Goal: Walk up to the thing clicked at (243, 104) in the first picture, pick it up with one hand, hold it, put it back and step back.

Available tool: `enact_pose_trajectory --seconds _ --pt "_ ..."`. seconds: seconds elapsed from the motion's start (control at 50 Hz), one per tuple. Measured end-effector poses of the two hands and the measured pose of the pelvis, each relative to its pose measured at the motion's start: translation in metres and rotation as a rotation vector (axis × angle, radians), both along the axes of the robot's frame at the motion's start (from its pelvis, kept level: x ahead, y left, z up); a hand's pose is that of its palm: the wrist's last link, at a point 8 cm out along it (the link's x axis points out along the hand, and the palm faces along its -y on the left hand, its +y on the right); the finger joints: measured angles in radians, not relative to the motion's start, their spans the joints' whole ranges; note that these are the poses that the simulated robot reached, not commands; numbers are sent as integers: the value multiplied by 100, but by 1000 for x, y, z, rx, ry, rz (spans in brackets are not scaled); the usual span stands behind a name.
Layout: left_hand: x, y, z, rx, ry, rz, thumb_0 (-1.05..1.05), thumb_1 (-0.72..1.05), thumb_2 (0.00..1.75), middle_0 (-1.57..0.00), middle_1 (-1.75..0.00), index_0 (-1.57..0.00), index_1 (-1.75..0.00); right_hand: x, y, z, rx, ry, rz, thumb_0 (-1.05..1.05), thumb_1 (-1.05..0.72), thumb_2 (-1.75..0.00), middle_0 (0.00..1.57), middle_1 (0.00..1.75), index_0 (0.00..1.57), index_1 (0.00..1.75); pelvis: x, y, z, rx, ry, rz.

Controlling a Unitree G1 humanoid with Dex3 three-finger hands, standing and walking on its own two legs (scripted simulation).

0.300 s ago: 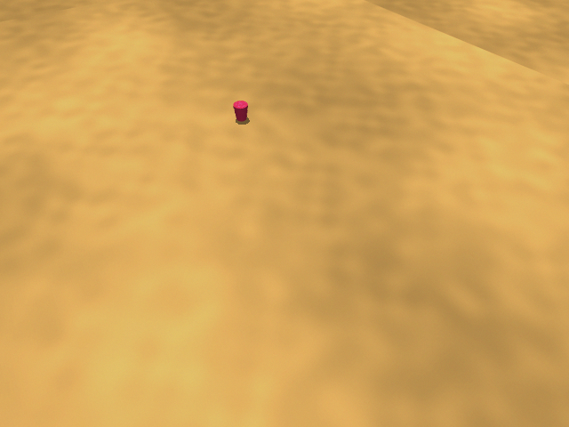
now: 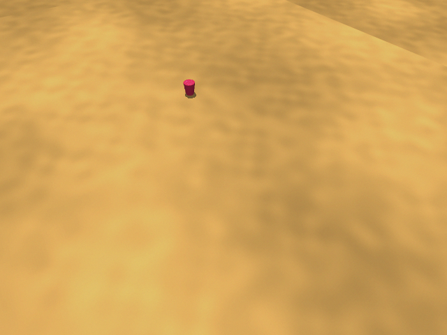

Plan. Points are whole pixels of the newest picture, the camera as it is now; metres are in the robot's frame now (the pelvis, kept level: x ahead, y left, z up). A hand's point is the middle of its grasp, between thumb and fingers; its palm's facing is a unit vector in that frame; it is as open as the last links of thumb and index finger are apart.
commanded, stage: stand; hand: left
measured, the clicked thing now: (189, 88) +1.91 +0.28 -0.73
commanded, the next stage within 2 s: walk up in 0.82 s
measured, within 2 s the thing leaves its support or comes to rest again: neither
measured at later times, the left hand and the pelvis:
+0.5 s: hand out of the picture +0.08 +0.25 -0.16, palm faces -0.01 -0.94 -0.33, open 7.4 cm; pelvis +0.00 +0.00 +0.00, yaw +0 degrees
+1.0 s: hand out of the picture +0.09 +0.27 -0.16, palm faces +0.01 -0.93 -0.36, open 7.4 cm; pelvis +0.03 -0.01 -0.02, yaw -1 degrees
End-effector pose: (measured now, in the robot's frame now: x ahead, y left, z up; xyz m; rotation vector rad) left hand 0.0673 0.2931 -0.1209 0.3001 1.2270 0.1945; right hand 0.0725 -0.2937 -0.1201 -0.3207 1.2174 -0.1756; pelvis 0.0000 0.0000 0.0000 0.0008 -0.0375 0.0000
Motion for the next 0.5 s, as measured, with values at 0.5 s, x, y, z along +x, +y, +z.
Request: enact_pose_trajectory --seconds 0.5 --pt "3 4 0 1 3 6 1 91 90 -21 -30 -20 -30 2 2 1 -4 8 3 0 -91 -90 20 30 20 30 4 2 1 0 1 2"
